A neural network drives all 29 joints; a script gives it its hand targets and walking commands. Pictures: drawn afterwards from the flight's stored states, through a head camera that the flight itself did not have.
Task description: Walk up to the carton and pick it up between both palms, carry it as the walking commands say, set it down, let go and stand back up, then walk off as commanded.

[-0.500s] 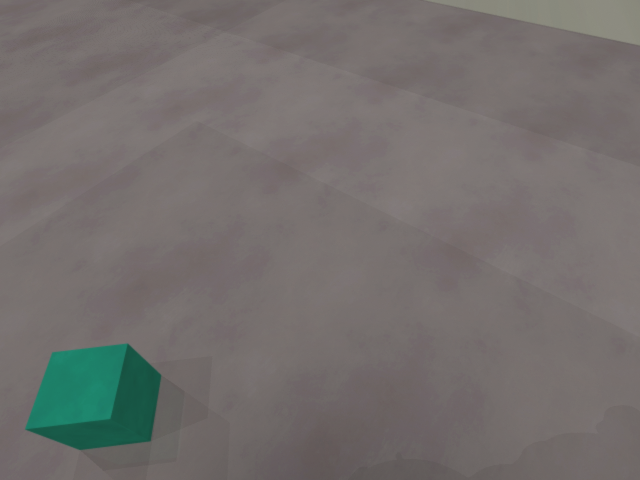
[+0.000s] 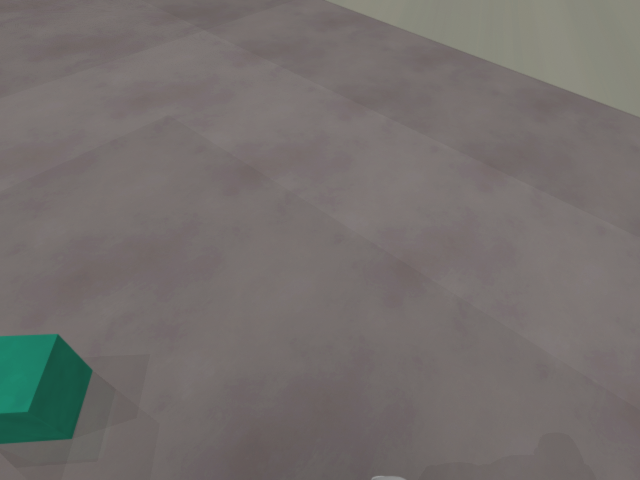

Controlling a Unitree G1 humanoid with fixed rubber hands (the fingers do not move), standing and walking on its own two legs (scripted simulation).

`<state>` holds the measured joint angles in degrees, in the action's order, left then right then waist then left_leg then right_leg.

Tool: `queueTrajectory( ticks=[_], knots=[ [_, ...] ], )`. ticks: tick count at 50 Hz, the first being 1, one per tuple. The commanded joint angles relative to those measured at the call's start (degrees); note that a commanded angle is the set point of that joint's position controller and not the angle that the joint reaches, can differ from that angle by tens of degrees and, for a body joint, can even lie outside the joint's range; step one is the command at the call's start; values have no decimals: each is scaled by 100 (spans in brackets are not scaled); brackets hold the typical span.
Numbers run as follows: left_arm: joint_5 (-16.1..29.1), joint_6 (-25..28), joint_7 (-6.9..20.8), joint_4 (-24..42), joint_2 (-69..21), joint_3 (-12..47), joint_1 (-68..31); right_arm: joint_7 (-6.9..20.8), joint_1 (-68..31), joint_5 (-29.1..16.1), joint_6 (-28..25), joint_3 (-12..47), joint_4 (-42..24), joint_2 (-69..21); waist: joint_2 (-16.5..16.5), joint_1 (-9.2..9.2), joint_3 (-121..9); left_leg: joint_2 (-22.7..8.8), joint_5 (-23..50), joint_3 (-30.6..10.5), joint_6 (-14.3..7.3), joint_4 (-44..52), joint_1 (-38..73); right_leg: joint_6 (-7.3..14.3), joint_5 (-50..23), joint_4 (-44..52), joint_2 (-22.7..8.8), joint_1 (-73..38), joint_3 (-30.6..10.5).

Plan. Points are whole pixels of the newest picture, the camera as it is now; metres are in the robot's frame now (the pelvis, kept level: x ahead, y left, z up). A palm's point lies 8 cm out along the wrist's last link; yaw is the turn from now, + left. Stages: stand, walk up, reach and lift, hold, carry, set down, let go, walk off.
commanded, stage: walk off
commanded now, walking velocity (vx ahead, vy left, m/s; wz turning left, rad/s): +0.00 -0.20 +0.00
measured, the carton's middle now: (24, 390) +0.47 +0.77 -0.66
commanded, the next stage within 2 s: stand in 0.42 s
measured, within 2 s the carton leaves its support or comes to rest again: neither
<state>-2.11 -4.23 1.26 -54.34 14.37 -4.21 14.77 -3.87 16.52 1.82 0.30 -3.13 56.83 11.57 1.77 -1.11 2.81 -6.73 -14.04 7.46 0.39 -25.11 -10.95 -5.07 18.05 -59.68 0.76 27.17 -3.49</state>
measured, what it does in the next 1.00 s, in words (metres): steps to the right: right foot, then left foot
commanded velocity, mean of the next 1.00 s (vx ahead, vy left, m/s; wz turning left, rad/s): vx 0.00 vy -0.08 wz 0.00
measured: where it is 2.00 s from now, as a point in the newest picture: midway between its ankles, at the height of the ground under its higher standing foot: outside the picture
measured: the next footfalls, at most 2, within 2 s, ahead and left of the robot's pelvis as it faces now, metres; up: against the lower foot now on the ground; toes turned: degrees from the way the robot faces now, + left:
right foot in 0.18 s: +0.04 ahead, -0.28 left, +0.00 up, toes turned -2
left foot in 0.56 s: +0.01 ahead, -0.07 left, +0.00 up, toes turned +7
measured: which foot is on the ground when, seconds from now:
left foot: down 0.00-0.18, up 0.20-0.54, down 0.56-1.00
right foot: up 0.00-0.16, down 0.18-1.00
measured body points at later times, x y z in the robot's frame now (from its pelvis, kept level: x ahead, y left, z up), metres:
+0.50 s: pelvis -0.01 -0.15 -0.01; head +0.01 -0.15 +0.44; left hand +0.04 +0.09 -0.16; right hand +0.06 -0.41 -0.15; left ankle -0.03 -0.07 -0.72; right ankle +0.01 -0.22 -0.75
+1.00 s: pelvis -0.01 -0.21 +0.00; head +0.00 -0.22 +0.45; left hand -0.03 +0.02 -0.16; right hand +0.00 -0.43 -0.17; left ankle -0.03 -0.08 -0.75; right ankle +0.00 -0.28 -0.75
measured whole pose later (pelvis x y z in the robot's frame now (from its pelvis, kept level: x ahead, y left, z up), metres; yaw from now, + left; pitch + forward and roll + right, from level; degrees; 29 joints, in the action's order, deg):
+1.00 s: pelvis -0.01 -0.21 +0.00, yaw +1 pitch -1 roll +0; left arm -0.6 0.6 -2.1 -63.7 8.5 0.1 18.4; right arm -1.7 15.2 0.8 0.5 -0.7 63.9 9.1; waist -1.2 0.1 1.5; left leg -3.6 -13.0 6.1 1.6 -20.8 -6.2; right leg 4.2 10.1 -18.9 3.1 7.9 5.0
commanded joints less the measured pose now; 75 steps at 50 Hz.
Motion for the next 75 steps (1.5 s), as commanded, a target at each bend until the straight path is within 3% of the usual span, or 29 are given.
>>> queueTrajectory(
  ticks=[1, 5, 6, 8, 9, 10, 11, 12, 14, 15, 17, 21, 23, 25, 27, 28, 29, 30, 31, 32, 34, 36, 39, 43, 48, 75],
  knots=[
    [41, -20, 48, 356, 14, 23, -132, 3, 275, 46, -69, -247, -125, 1001, -1397, -149, -76, -1105, 2374, -632, -731, 675, 388, -208, 33, 698, -211, 246, 356],
    [50, -26, 106, 566, 109, 80, -401, 62, 382, 89, 40, -432, -56, 1386, -1779, -294, -31, -1174, 1819, -677, -672, 687, -4, -81, 317, 2036, -315, -574, 832],
    [52, -16, 102, 553, 193, 60, -292, 65, 312, 83, 67, -470, -75, 1472, -1794, -242, -60, -1270, 1868, -787, -619, 644, -59, -12, 294, 2358, -325, -779, 868],
    [35, 32, 64, 312, 259, -4, 329, 66, 70, 20, 108, -485, -152, 1476, -1434, 105, -198, -1196, 1765, -702, -392, 103, -366, 197, -496, 3709, -233, -1698, 1035],
    [-35, 107, 39, 134, 470, -88, 729, 99, 294, 50, 98, -430, -151, 1243, -738, 220, -506, -867, 1175, -454, -202, -604, -827, 236, -764, 4073, -300, -2670, 860],
    [-65, 205, 52, 131, 929, -164, 996, 148, 434, 170, 134, -300, -272, 728, 981, 340, -718, -188, -1664, 20, 28, -2125, -1710, 412, -1505, 4439, -1621, -3171, -432],
    [-23, 227, -11, 320, 1534, -221, 680, 37, 39, -6, 269, -186, -471, 316, 2315, 515, -632, 458, -2673, -333, 4, -3260, -2122, 1285, -1721, 4530, -2166, -2000, -904],
    [-48, 228, -52, 340, 1116, -124, 505, -9, -236, -93, 331, -197, -479, 599, 1750, 539, -430, 443, -2504, -888, -137, -3990, -2043, 1458, -1395, 4591, -1975, -1606, -673],
    [-70, 196, -140, 458, 716, 47, -110, 40, 0, -100, 283, -268, -342, 786, 953, 92, -211, 428, -1676, -927, -223, -4250, -2067, 1217, -1441, 4412, -1446, -1481, -54],
    [-29, 211, -197, 521, 652, 72, -288, 56, 187, -26, 265, -295, -247, 834, 861, -32, -274, 360, -1355, -699, -164, -4369, -2037, 1241, -1860, 4300, -1363, -1613, 81],
    [9, 248, -219, 581, 446, 150, -349, 66, 366, 28, 258, -281, -132, 763, 725, -46, -423, 307, -1206, -364, -47, -4159, -1801, 1408, -2332, 4206, -1286, -1657, 156],
    [-31, 226, -301, 370, 445, 168, 57, 19, -148, -66, 281, -120, -336, 453, 734, 197, -207, 322, -1509, -206, -117, -2826, -1486, 1698, -1879, 4190, -1397, -1668, -188],
    [-19, 231, -340, 267, 453, 184, 208, 20, -186, -89, 257, -59, -357, 385, 502, 215, -237, 375, -1533, -241, -177, -2216, -1172, 1783, -2003, 4250, -1610, -1705, -541],
    [23, 261, -376, 179, 440, 204, 191, 43, -126, -95, 217, -13, -316, 323, 262, 127, -290, 354, -1321, -335, -232, -1519, -765, 1756, -2167, 4288, -1721, -1702, -756],
    [115, 282, -407, 77, 430, 233, 117, 71, 50, -87, 156, 39, -215, 232, 32, -95, -336, 350, -470, -374, -302, -248, 59, 1498, -1947, 4192, -1595, -1420, -659],
    [185, 292, -413, 1, 381, 264, 202, 82, 197, -62, 98, 63, -163, 274, -159, -215, -345, 148, 434, -573, -292, 702, 781, 1182, -1475, 4241, -1467, -1005, -540],
    [236, 328, -375, -26, 132, 321, 423, 87, 384, 23, 33, 39, -114, 588, -821, -164, -474, -784, 152, -1589, -363, 1203, 1460, 804, -741, 3866, -1139, -493, -236],
    [282, 303, -381, -7, 205, 254, 367, 132, -178, -2, 40, -3, -194, 881, -1519, 49, 187, -1611, 567, -2256, -842, 1317, 239, 518, -249, 3475, -416, -630, 544],
    [159, 269, -353, -78, 370, 213, 226, 149, -418, 2, 15, 61, -212, 647, -1354, 23, 225, -1634, 996, -2116, -1039, 1269, -221, 524, -41, 2958, -467, -1204, 482],
    [118, 262, -304, -127, 214, 242, 291, 160, -529, -13, -40, 138, -214, 453, -1153, 119, 155, -1446, 1023, -1858, -981, 1220, -242, 512, -124, 3018, -413, -1310, 420],
    [85, 289, -243, -284, 40, 255, 364, 135, -533, -71, -122, 170, -107, 459, -750, 194, 133, -885, 696, -1267, -547, 1119, -182, 441, -926, 3711, -410, -1670, 458],
    [47, 375, -234, -416, 50, 247, 522, 155, -298, -123, -160, 119, -3, 554, -540, 91, -46, -444, 664, -939, -216, 927, -95, 372, -1640, 3982, -602, -2087, 395],
    [140, 447, -283, -601, -26, 287, 632, 194, -184, -123, -95, 131, 168, 303, -326, 85, -47, -158, 240, -650, -91, 761, 88, 637, -1670, 4166, -732, -1978, 68],
    [140, 489, -343, -734, -13, 315, 608, 218, -95, -93, -22, 162, 356, 153, 23, 85, 106, -77, 190, -586, -35, 695, 211, 728, -967, 4537, -787, -1715, -139],
    [154, 521, -353, -871, -36, 351, 694, 205, 93, -94, -9, 190, 609, 108, 32, 114, 157, -38, 286, -538, 46, 682, 246, 774, -715, 4796, -840, -1750, -328],
    [162, 609, -377, -1178, -300, 459, 1044, 102, 843, -139, -3, 305, 1204, -141, -182, 169, 237, -96, 433, -509, 66, 642, 209, 867, -1971, 4321, -669, -1937, -124]
  ],
)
